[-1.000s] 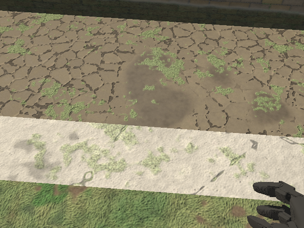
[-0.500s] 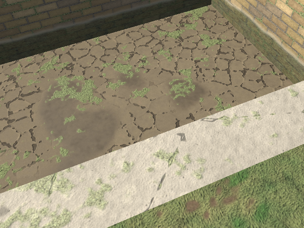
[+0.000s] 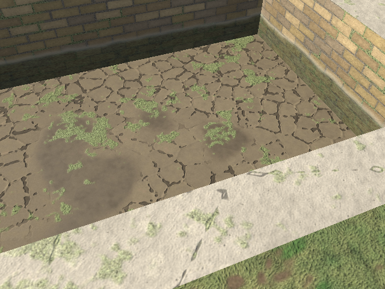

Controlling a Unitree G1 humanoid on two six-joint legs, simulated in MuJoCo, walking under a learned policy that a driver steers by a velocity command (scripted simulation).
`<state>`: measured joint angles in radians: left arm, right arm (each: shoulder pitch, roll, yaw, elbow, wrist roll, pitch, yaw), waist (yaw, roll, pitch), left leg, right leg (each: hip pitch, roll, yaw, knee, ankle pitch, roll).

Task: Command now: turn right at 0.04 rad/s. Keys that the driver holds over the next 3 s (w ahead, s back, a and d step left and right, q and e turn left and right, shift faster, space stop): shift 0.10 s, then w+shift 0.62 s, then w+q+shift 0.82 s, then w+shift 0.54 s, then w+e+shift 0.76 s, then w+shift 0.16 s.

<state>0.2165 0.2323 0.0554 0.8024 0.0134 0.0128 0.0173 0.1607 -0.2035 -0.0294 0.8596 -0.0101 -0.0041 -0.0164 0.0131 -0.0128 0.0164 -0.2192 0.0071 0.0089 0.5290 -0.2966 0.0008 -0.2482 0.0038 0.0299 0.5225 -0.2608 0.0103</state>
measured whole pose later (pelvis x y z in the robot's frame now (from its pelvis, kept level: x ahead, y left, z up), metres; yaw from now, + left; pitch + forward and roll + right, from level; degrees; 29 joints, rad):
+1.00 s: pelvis +0.47 -0.02 -0.03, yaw +10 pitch +0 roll +1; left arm 0.30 0.23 0.04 0.87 0.00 -0.08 0.03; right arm 0.22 -0.27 -0.08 0.87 -0.01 -0.01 0.00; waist -0.02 0.00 0.09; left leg -0.42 -0.17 0.08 0.65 -0.22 0.17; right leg -0.27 -0.02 0.03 1.44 -0.32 -0.02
